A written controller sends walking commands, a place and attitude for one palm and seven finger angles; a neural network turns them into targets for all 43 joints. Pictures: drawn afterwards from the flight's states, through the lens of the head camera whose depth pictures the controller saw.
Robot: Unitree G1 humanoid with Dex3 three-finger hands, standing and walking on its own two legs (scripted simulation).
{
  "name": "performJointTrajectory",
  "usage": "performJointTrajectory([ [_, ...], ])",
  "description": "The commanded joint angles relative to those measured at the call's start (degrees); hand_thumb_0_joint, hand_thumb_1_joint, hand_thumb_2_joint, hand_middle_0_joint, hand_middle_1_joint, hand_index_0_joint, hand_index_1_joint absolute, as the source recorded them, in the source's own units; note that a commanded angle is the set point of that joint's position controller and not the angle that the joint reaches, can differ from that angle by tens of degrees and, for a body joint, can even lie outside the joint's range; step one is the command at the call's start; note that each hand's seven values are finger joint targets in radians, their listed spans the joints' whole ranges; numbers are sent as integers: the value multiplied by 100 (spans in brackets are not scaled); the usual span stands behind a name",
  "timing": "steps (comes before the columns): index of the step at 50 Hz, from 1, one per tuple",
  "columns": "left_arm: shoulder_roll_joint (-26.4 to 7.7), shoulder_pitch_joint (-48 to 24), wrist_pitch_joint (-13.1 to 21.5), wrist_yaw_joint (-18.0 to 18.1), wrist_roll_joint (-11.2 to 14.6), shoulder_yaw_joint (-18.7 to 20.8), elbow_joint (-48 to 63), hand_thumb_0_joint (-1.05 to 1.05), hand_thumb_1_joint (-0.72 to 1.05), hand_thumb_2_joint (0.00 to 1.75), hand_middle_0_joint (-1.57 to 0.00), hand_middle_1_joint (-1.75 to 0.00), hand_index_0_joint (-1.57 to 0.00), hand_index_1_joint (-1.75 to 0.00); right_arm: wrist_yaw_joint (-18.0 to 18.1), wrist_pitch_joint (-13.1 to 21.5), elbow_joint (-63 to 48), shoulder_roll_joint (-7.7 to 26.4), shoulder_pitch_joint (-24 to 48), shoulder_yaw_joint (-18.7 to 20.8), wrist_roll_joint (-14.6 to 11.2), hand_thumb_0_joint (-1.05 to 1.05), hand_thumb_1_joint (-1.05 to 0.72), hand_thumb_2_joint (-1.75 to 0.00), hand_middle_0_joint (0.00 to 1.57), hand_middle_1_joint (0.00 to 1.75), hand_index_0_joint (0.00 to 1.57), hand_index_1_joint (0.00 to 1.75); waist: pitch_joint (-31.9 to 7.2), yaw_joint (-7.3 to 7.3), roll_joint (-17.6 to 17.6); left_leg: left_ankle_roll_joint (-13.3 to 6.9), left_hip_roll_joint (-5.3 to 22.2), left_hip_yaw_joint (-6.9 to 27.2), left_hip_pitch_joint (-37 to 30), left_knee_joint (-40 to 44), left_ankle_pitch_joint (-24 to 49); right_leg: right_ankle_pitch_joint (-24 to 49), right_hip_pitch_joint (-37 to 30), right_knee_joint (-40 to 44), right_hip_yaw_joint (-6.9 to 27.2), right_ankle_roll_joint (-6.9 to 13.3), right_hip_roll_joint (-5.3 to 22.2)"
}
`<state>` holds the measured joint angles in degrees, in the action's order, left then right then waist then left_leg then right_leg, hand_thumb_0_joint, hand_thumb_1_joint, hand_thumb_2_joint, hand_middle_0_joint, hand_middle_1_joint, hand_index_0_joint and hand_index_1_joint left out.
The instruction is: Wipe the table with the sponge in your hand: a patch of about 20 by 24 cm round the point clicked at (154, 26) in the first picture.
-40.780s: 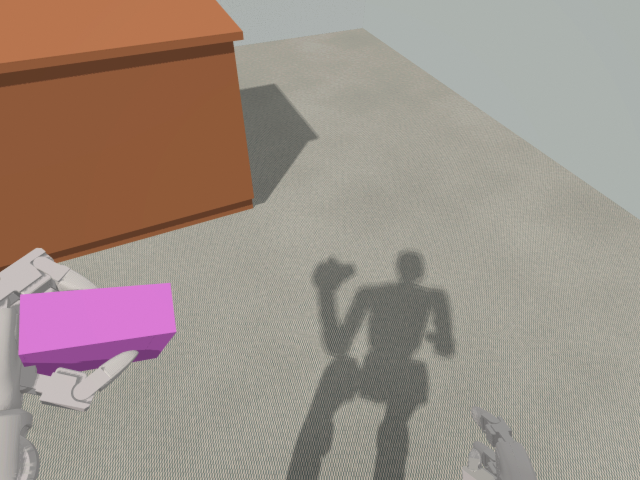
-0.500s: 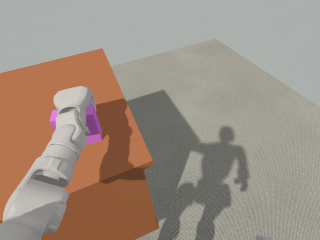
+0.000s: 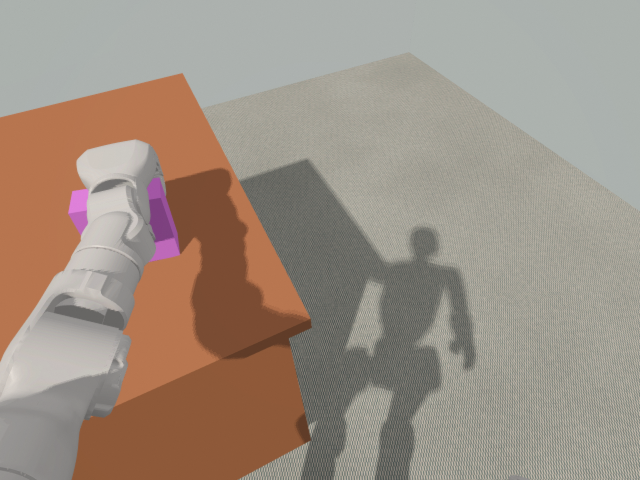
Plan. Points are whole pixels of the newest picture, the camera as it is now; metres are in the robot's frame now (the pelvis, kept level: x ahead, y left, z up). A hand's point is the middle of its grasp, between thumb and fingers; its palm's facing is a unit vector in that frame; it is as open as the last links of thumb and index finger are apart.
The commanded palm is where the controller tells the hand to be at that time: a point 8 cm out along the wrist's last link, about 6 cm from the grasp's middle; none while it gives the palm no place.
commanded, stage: wipe back along the third lane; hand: left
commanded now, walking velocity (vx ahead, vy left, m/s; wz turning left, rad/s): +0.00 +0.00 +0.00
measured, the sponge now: (133, 234) +0.44 +0.26 +0.07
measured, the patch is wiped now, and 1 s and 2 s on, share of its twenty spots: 0.90 1.00 1.00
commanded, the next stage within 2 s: slide back across to the middle lane in 1.72 s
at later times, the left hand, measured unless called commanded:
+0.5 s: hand (131, 212) +0.43 +0.25 +0.12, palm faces +0.02 -0.02 -1.00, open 9.2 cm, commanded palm +0.39 +0.24 +0.14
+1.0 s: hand (140, 238) +0.39 +0.22 +0.12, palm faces +0.06 -0.02 -1.00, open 9.2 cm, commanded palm +0.34 +0.20 +0.14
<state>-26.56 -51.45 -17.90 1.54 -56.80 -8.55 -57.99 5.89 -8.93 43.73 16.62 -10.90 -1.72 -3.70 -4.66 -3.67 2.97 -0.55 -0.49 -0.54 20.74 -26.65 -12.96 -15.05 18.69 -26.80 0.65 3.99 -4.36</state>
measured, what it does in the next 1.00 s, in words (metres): stands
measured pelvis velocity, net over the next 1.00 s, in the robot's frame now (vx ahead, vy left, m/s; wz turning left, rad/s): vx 0.02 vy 0.02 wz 0.01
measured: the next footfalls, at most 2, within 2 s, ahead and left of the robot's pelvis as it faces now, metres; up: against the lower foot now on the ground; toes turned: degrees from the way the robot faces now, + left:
none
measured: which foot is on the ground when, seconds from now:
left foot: down 0.00-1.00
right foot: down 0.00-1.00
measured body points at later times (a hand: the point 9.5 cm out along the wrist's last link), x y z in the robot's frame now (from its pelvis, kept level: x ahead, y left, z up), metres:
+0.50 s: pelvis +0.01 +0.03 +0.00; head +0.02 +0.00 +0.45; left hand +0.43 +0.24 +0.17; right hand +0.16 -0.22 -0.13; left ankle +0.00 +0.12 -0.74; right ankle -0.02 -0.07 -0.74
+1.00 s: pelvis +0.02 +0.02 +0.00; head +0.01 -0.02 +0.45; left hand +0.38 +0.22 +0.17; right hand +0.24 -0.19 -0.10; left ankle +0.00 +0.12 -0.74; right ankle -0.02 -0.07 -0.74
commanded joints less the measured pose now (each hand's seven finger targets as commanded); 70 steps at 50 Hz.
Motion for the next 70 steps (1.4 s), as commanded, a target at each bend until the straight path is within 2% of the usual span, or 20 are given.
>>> performJointTrajectory([
  [1, -1368, -1969, -24, 212, -280, 136, 472, 0, 10, 130, -120, -160, -120, -160, 59, 168, -498, 793, 33, 301, 80, 0, -90, -90, 20, 30, 20, 30, -1492, 4, -584, -231, -169, -75, -345, 82, 1120, 2055, -943, 289, 297, -220, 289],
  [2, -1365, -2062, -9, 225, -314, 56, 446, 0, 10, 130, -120, -160, -120, -160, 58, 168, -497, 803, 1, 289, 56, 0, -90, -90, 20, 30, 20, 30, -1394, -64, -589, -236, -155, -82, -335, 69, 1091, 1973, -811, 275, 284, -234, 290],
  [7, -880, -1282, 114, 330, -213, 33, 836, 0, 10, 130, -120, -160, -120, -160, -61, 175, -601, 728, -44, 367, 95, 0, -90, -90, 20, 30, 20, 30, -1817, 242, -426, -206, -119, -65, -706, 42, 1699, 2294, -998, 159, 188, -132, 226],
  [9, -659, -1127, 91, 392, -127, -37, 1041, 0, 10, 130, -120, -160, -120, -160, -104, 176, -622, 723, 25, 391, 83, 0, -90, -90, 20, 30, 20, 30, -1723, 236, -526, -209, -92, -55, -793, 41, 1803, 2335, -944, 164, 153, -125, 210],
  [15, -195, -540, -516, 560, 164, -227, 1529, 0, 10, 130, -120, -160, -120, -160, -225, 150, -646, 706, 487, 373, 11, 0, -90, -90, 20, 30, 20, 30, -1344, 399, -617, -182, -88, -34, -938, 228, 1756, 2020, -900, 284, 97, -83, 162],
  [16, -143, -705, -648, 553, 178, -305, 1714, 0, 10, 130, -120, -160, -120, -160, -236, 114, -641, 737, 568, 359, 22, 0, -90, -90, 20, 30, 20, 30, -1325, 381, -410, -154, -93, -4, -998, 270, 1842, 2047, -903, 286, 86, -47, 160],
  [23, 117, -448, -1381, 358, 275, -553, 2107, 0, 10, 130, -120, -160, -120, -160, -251, 55, -792, 661, 1086, 234, -15, 0, -90, -90, 20, 30, 20, 30, -1328, 478, -534, -138, -92, 49, -1214, 364, 1804, 1765, -966, 292, 0, -26, 154],
  [26, 478, -184, -1454, 202, 256, -830, 2489, 0, 10, 130, -120, -160, -120, -160, -270, 21, -916, 621, 1200, 212, -12, 0, -90, -90, 20, 30, 20, 30, -1422, 483, -585, -116, -92, 52, -1347, 316, 2109, 2037, -1065, 227, -1, -18, 175],
  [30, 483, 225, -1450, 141, 192, -838, 2880, 0, 10, 130, -120, -160, -120, -160, -284, 31, -1048, 591, 1341, 158, -6, 0, -90, -90, 20, 30, 20, 30, -1349, 533, -762, -121, -109, 66, -1387, 244, 2197, 2172, -1067, 163, 54, -17, 165],
  [31, 526, 293, -1454, 133, 218, -837, 3140, 0, 10, 130, -120, -160, -120, -160, -311, 13, -1091, 604, 1391, 163, 7, 0, -90, -90, 20, 30, 20, 30, -1448, 575, -564, -86, -107, 64, -1444, 237, 2348, 2284, -1138, 142, 72, 6, 180],
  [35, 800, 379, -1627, 131, 213, -1090, 3378, 0, 10, 130, -120, -160, -120, -160, -358, 5, -1124, 535, 1555, 109, -26, 0, -90, -90, 20, 30, 20, 30, -1118, 549, -583, -78, -104, 95, -1463, 247, 2231, 2083, -964, 160, 28, 14, 158],
  [38, 760, 462, -1788, 124, 239, -1070, 3615, 0, 10, 130, -120, -160, -120, -160, -373, -2, -1152, 530, 1689, 90, -29, 0, -90, -90, 20, 30, 20, 30, -1162, 584, -543, -73, -124, 76, -1471, 228, 2226, 2175, -1069, 141, 54, 18, 173],
  [41, 1077, 297, -1906, 44, 247, -1398, 3881, 0, 10, 130, -120, -160, -120, -160, -412, -14, -1184, 500, 1751, 70, -46, 0, -90, -90, 20, 30, 20, 30, -1203, 526, -508, -71, -117, 97, -1512, 252, 2263, 2160, -1115, 120, 19, 34, 180],
  [44, 810, 750, -1926, 5, 266, -1157, 3942, 0, 10, 130, -120, -160, -120, -160, -422, 18, -1211, 514, 1815, 47, -24, 0, -90, -90, 20, 30, 20, 30, -1253, 639, -680, -117, -176, 75, -1450, 200, 2185, 2327, -1270, 91, 116, 17, 175],
  [50, 1016, 1648, -1847, -59, 348, -1324, 4574, 0, 10, 130, -120, -160, -120, -160, -503, 69, -1352, 471, 1933, 25, -35, 0, -90, -90, 20, 30, 20, 30, -1256, 702, -792, -145, -219, 38, -1384, 104, 2354, 2903, -1529, -39, 226, -22, 203],
  [58, 702, 1953, -2125, -41, 412, -1073, 4908, 0, 10, 130, -120, -160, -120, -160, -516, 82, -1353, 463, 2145, -26, -79, 0, -90, -90, 20, 30, 20, 30, -738, 748, -835, -165, -236, 1, -1154, 246, 1728, 2384, -1454, 79, 310, -57, 188],
  [61, 561, 2167, -2133, -51, 374, -965, 5118, 0, 10, 130, -120, -160, -120, -160, -527, 100, -1376, 484, 2173, -2, -60, 0, -90, -90, 20, 30, 20, 30, -899, 798, -797, -165, -266, -22, -1164, 239, 1696, 2406, -1603, 75, 415, -62, 180],
  [64, 766, 2308, -2146, -76, 395, -1180, 5252, 0, 10, 130, -120, -160, -120, -160, -539, 123, -1428, 426, 2244, -37, -78, 0, -90, -90, 20, 30, 20, 30, -798, 777, -825, -189, -275, -33, -1119, 256, 1543, 2279, -1578, 100, 413, -103, 193],
  [66, 464, 2286, -2172, -53, 353, -926, 5280, 0, 10, 130, -120, -160, -120, -160, -508, 117, -1387, 481, 2228, -23, -56, 0, -90, -90, 20, 30, 20, 30, -799, 797, -722, -177, -287, -47, -1101, 283, 1400, 2081, -1575, 161, 534, -90, 170],
  [70, 582, 2428, -2192, -57, 388, -1025, 5351, 0, 10, 130, -120, -160, -120, -160, -498, 154, -1421, 412, 2310, -57, -76, 0, -90, -90, 20, 30, 20, 30, -649, 786, -812, -193, -292, -63, -1049, 281, 1258, 1988, -1531, 203, 558, -139, 189],
])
